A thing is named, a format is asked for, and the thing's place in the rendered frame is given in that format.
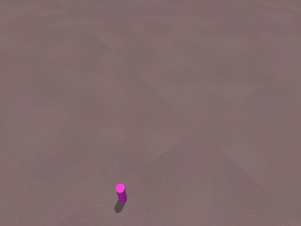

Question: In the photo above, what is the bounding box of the can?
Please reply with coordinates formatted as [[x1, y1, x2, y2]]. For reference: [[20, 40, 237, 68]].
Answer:
[[116, 184, 127, 203]]

